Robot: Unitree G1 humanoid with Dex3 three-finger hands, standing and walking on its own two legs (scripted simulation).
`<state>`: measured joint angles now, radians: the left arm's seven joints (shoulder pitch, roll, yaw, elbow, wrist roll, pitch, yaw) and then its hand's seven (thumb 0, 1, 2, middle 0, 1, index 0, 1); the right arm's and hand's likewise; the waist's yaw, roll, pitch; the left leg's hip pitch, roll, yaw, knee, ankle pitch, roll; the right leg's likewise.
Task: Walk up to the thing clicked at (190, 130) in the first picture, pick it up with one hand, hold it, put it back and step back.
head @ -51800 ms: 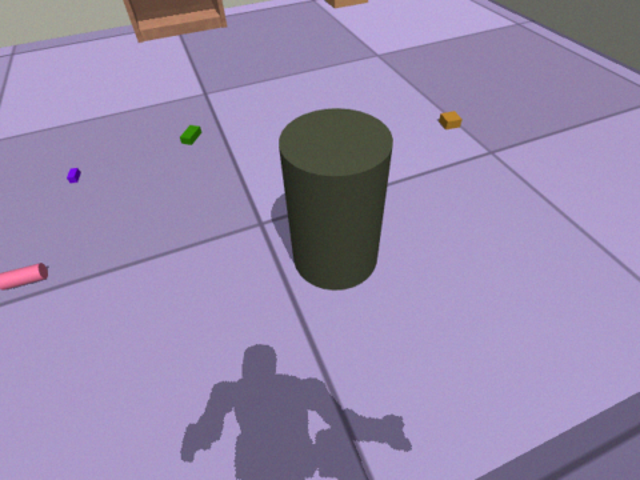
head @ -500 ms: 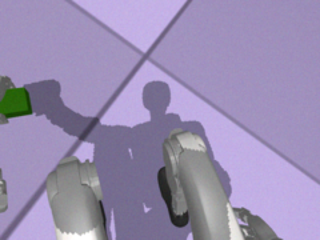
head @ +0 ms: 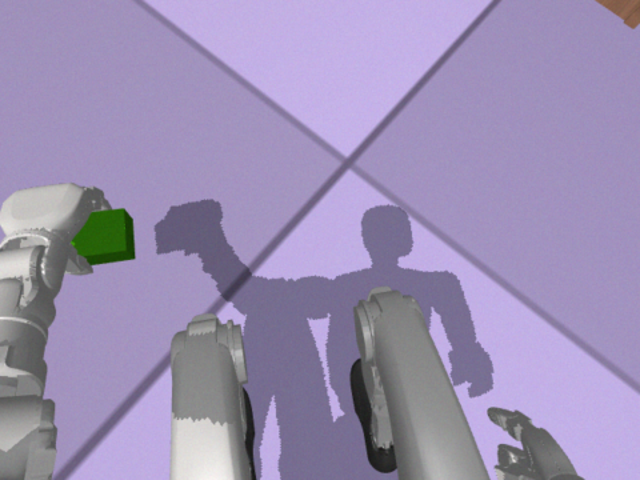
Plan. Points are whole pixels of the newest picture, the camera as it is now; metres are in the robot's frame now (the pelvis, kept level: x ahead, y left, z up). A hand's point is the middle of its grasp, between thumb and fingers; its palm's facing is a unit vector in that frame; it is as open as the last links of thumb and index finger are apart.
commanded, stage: lift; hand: left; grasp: from above
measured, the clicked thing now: (82, 240) +0.44 +0.30 -0.14
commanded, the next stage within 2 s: hold in 1.14 s
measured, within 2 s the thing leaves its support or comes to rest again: neither
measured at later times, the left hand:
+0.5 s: hand out of the picture +0.36 +0.26 +0.11, palm faces -0.43 -0.10 -0.90, open 8.8 cm
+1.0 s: hand out of the picture +0.36 +0.24 +0.23, palm faces -0.42 -0.09 -0.90, open 8.8 cm
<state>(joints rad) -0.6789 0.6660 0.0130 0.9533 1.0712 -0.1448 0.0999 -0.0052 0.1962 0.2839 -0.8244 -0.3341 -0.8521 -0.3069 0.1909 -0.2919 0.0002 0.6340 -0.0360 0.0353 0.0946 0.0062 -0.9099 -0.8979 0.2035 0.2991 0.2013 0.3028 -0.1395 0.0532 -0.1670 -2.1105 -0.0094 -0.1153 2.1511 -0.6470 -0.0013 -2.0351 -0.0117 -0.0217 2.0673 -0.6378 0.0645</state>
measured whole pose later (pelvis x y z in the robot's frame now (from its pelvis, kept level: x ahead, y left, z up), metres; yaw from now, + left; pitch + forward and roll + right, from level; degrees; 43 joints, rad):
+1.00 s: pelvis +0.05 +0.00 +0.30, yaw +3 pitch +12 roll -1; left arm -0.32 0.40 -0.18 0.79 1.00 0.02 0.13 0.00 0.21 0.27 -0.82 -0.33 -0.85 -0.30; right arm 0.24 -0.24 -0.04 0.73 0.04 -0.02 -0.06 0.01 -0.90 -0.90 0.20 0.30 0.20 0.30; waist -0.05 0.04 -0.11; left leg -0.80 0.03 -0.01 1.02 -0.43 -0.01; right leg -0.79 -0.01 0.02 0.98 -0.40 0.04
